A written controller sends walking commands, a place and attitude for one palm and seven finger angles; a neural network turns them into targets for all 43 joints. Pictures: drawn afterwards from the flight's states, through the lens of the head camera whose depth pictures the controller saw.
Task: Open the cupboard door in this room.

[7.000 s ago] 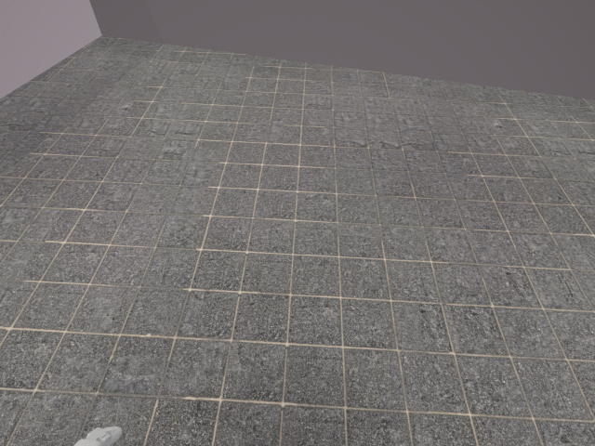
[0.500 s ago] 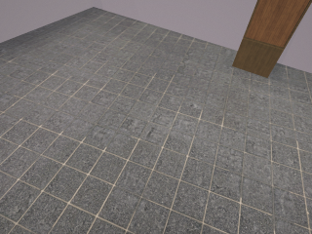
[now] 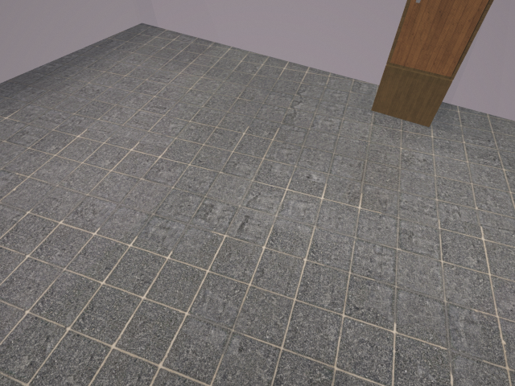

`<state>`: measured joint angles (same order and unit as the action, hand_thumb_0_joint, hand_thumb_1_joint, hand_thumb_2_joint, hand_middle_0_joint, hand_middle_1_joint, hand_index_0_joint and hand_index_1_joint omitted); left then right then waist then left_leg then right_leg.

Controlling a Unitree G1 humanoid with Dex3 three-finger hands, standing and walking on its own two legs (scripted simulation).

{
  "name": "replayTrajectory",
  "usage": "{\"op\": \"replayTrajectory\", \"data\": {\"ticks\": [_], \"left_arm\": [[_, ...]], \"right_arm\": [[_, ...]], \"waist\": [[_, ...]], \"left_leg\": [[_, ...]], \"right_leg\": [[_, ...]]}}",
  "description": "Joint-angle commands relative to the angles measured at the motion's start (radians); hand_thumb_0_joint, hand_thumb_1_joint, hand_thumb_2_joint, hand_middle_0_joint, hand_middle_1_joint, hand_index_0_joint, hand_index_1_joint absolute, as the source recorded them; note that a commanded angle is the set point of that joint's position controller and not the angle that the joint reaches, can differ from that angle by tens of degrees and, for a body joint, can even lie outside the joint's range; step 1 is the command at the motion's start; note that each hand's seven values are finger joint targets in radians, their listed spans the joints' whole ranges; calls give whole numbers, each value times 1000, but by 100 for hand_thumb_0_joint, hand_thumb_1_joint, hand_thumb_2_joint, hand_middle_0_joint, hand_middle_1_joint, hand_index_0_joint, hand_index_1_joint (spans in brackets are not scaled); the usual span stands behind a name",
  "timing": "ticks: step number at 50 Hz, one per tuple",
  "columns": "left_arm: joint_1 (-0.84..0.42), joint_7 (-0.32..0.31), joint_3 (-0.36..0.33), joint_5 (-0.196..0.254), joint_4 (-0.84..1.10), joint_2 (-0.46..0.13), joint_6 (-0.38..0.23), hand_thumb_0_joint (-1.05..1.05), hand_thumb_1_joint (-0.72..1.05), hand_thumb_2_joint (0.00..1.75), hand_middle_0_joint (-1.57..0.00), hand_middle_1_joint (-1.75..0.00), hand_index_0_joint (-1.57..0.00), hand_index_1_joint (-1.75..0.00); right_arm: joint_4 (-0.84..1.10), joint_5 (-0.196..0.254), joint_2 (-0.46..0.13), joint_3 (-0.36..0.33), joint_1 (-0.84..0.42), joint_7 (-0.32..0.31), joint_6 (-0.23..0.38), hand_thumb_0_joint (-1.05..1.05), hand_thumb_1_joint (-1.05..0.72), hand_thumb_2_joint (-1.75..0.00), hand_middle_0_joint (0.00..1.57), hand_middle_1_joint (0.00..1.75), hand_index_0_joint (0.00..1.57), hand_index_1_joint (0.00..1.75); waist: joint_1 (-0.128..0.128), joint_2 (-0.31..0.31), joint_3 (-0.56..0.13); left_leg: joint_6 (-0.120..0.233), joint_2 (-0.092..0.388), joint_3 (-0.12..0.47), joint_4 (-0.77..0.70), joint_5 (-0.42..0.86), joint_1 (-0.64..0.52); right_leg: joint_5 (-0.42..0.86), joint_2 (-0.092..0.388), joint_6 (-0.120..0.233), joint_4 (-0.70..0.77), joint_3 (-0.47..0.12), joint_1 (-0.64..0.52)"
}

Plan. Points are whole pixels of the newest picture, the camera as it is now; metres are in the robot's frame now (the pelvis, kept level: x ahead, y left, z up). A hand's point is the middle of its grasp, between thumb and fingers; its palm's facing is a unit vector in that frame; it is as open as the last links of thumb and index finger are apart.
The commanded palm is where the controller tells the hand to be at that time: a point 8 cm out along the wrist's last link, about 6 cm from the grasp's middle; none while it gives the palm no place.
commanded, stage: stand and wait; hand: left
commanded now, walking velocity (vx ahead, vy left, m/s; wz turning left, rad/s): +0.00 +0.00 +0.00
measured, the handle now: out of the picture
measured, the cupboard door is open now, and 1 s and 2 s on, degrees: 0 0 0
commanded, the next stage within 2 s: turn or walk to find it in 0.12 s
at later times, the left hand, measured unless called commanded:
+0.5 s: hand out of the picture -0.02 +0.16 -0.18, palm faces +0.07 -0.98 -0.18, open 7.3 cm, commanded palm none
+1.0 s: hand out of the picture +0.01 +0.18 -0.17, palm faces +0.05 -0.97 -0.22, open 7.3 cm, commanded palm none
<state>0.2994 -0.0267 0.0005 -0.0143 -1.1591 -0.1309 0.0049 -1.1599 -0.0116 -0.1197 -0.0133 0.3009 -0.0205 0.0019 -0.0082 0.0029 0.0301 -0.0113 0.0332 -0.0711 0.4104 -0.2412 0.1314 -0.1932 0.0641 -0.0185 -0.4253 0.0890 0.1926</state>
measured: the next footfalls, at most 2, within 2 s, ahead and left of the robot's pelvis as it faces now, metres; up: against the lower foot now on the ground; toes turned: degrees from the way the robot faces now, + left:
none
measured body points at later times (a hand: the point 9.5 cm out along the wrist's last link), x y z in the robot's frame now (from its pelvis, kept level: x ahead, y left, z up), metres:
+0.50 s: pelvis +0.00 +0.00 +0.00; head +0.00 +0.00 +0.45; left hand -0.02 +0.22 -0.17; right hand -0.01 -0.22 -0.17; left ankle -0.01 +0.12 -0.74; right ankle +0.02 -0.13 -0.74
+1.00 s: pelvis +0.00 -0.01 +0.00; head +0.01 -0.01 +0.45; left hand +0.01 +0.23 -0.16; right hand +0.01 -0.25 -0.16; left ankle -0.01 +0.12 -0.74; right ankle +0.02 -0.13 -0.74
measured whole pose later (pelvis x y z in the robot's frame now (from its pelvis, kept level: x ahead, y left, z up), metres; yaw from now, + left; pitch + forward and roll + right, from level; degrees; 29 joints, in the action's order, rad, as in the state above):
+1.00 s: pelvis +0.00 -0.01 +0.00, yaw +1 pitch -2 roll +0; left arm 0.24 -0.01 -0.02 -0.02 -1.13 -0.20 -0.01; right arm -1.14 -0.02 -0.20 -0.03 0.25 -0.01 0.01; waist -0.01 0.00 0.04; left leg -0.03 0.05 -0.05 0.41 -0.24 0.14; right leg -0.20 0.05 0.00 -0.42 0.11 0.19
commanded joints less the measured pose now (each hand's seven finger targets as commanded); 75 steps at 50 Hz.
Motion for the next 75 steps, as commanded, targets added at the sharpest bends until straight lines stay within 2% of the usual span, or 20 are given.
{"op": "replayTrajectory", "data": {"ticks": [1, 6, 9, 11, 15, 20, 26, 31, 42, 48, 52, 56, 67, 71, 75], "left_arm": [[63, -11, -12, 3, 22, -98, -18, 0, 90, 90, -20, -30, -20, -30], [67, -12, -13, 3, 24, -96, -18, 0, 90, 90, -20, -30, -20, -30], [63, -14, -22, 3, 34, -100, -15, 0, 90, 90, -20, -30, -20, -30], [50, -16, -31, 2, 49, -113, -8, 0, 90, 90, -20, -30, -20, -30], [53, -14, -32, -1, 56, -105, -8, 0, 90, 90, -20, -30, -20, -30], [47, -13, -30, 0, 60, -101, -14, 0, 90, 90, -20, -30, -20, -30], [48, -10, -27, 0, 53, -110, -21, 0, 90, 90, -20, -30, -20, -30], [33, -9, -27, 0, 50, -127, -23, 0, 90, 90, -20, -30, -20, -30], [0, -3, -38, -1, 61, -180, -33, 0, 90, 90, -20, -30, -20, -30], [-38, 1, -46, 0, 70, -225, -38, 0, 90, 90, -20, -30, -20, -30], [-68, 6, -51, -1, 77, -261, -38, 0, 90, 90, -20, -30, -20, -30], [-102, 9, -56, -1, 86, -295, -40, 0, 90, 90, -20, -30, -20, -30], [-176, 19, -54, 1, 97, -374, -46, 0, 90, 90, -20, -30, -20, -30], [-197, 21, -50, 1, 101, -395, -44, 0, 90, 90, -20, -30, -20, -30], [-213, 21, -49, 1, 103, -407, -44, 0, 90, 90, -20, -30, -20, -30]], "right_arm": [[24, 5, -92, -13, 67, -12, 17, 0, -90, -90, 20, 30, 20, 30], [22, 4, -87, -14, 79, -12, 15, 0, -90, -90, 20, 30, 20, 30], [32, 2, -86, -16, 76, -9, 11, 0, -90, -90, 20, 30, 20, 30], [43, 2, -96, -21, 66, -6, 2, 0, -90, -90, 20, 30, 20, 30], [53, -2, -88, -24, 76, -5, -1, 0, -90, -90, 20, 30, 20, 30], [53, 1, -97, -25, 76, -6, 10, 0, -90, -90, 20, 30, 20, 30], [54, 2, -105, -23, 66, -8, 17, 0, -90, -90, 20, 30, 20, 30], [51, 3, -116, -22, 56, -8, 17, 0, -90, -90, 20, 30, 20, 30], [60, 2, -173, -30, 13, -8, 25, 0, -90, -90, 20, 30, 20, 30], [68, 1, -218, -34, -15, -6, 29, 0, -90, -90, 20, 30, 20, 30], [75, -1, -249, -37, -46, -3, 27, 0, -90, -90, 20, 30, 20, 30], [84, -1, -287, -38, -76, 0, 29, 0, -90, -90, 20, 30, 20, 30], [103, -1, -376, -34, -162, 7, 33, 0, -90, -90, 20, 30, 20, 30], [107, -2, -397, -30, -188, 9, 31, 0, -90, -90, 20, 30, 20, 30], [113, -1, -416, -26, -197, 9, 32, 0, -90, -90, 20, 30, 20, 30]], "waist": [[0, -6, 65], [0, -11, 76], [0, -18, 78], [-3, -24, 90], [2, 13, 73], [1, -28, 25], [0, -18, 31], [2, 5, 61], [-1, -7, 39], [0, -14, 27], [-2, -6, 42], [-1, -15, 25], [0, -11, -45], [0, -3, -30], [1, -6, -52]], "left_leg": [[20, 82, 64, -98, 44, 74], [19, 78, 63, -101, 15, 88], [20, 76, 71, -77, 44, 117], [23, 78, 82, -60, 23, 163], [24, 64, 79, -33, -13, 154], [28, 82, 99, -43, 42, 129], [26, 83, 91, -55, 74, 115], [22, 81, 87, -69, 53, 115], [24, 86, 84, -83, 72, 76], [22, 90, 87, -89, 89, 67], [23, 91, 89, -100, 55, 69], [23, 97, 96, -111, 56, 62], [19, 113, 102, -120, 144, 2], [18, 116, 101, -133, 144, -4], [16, 119, 102, -138, 180, -18]], "right_leg": [[16, 64, 16, 85, -73, 16], [-10, 62, 19, 93, -81, 23], [-8, 70, 16, 60, -62, 21], [-53, 73, 13, 40, -49, 28], [-117, 79, 19, 59, -69, 63], [-33, 65, 18, 33, -54, 32], [19, 69, 22, 44, -57, 16], [-5, 68, 22, 65, -64, 22], [21, 72, 34, 87, -73, -4], [40, 77, 40, 97, -78, -26], [-4, 79, 42, 117, -86, -16], [1, 80, 43, 122, -91, -31], [123, 95, 43, 130, -92, -83], [124, 95, 40, 142, -94, -79], [166, 95, 39, 139, -90, -104]]}}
